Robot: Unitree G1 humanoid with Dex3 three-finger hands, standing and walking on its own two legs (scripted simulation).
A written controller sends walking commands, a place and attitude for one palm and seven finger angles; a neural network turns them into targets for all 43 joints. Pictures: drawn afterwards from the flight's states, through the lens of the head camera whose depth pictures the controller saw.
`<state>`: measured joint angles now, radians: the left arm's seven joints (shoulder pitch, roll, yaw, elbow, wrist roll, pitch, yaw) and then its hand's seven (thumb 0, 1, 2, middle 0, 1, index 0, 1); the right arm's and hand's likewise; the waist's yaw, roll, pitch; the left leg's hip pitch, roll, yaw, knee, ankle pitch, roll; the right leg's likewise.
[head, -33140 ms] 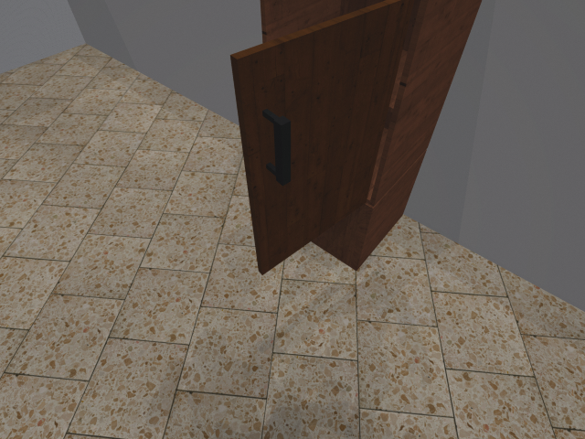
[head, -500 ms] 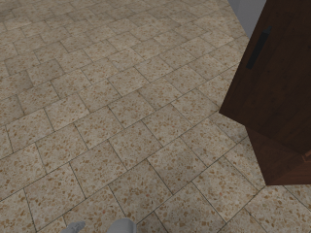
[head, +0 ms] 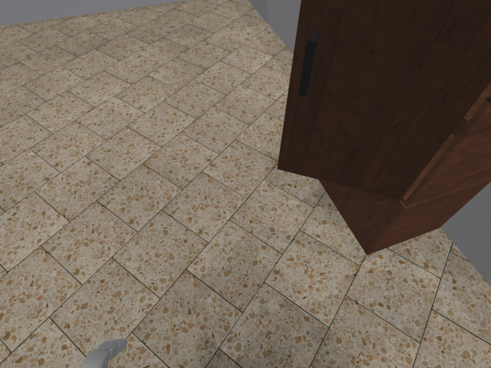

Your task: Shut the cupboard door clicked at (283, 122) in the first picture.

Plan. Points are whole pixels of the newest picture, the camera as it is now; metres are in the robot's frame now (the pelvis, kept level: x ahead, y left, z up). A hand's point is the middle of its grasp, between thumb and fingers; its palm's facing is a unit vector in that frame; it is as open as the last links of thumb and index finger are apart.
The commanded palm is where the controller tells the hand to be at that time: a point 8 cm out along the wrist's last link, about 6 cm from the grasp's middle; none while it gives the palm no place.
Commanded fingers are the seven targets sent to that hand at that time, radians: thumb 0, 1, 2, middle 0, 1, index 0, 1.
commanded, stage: turn to face it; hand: left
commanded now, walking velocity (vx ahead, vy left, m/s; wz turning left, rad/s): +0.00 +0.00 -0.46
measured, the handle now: (308, 64) +0.73 -0.11 +0.09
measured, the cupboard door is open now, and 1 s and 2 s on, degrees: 52 52 52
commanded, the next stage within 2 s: take the last steps up to it in 0.44 s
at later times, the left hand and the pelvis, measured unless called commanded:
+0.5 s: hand (142, 365) +0.14 +0.20 -0.17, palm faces -0.16 -0.97 -0.18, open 7.4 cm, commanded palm none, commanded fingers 0.00 0.90 0.90 -0.20 -0.30 -0.20 -0.30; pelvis +0.02 +0.02 +0.01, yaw -11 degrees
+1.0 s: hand out of the picture +0.13 +0.15 -0.18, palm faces -0.24 -0.96 -0.14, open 7.4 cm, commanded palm none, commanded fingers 0.00 0.90 0.90 -0.20 -0.30 -0.20 -0.30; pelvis +0.10 -0.02 +0.00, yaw -16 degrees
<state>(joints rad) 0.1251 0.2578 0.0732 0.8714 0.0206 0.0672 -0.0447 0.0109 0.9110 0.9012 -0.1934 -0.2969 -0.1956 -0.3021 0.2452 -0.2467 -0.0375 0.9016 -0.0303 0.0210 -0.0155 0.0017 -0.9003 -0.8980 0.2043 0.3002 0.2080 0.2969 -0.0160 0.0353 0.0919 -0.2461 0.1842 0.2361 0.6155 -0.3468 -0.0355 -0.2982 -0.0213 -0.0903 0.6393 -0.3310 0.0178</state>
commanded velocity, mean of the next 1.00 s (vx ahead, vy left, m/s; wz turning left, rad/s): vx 0.14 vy -0.05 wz -0.23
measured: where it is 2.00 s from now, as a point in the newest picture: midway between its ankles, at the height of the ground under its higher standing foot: (276, 361)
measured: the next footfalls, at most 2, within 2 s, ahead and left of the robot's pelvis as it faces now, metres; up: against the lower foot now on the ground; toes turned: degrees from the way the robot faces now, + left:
right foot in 0.02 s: +0.04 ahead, -0.13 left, +0.00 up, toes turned -5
left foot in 0.34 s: +0.08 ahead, +0.12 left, +0.00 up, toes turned -4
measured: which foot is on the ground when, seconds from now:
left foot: down 0.00-0.02, up 0.04-0.32, down 0.34-0.70, up 0.72-1.00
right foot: up 0.00-0.00, down 0.02-0.34, up 0.36-0.68, down 0.70-1.00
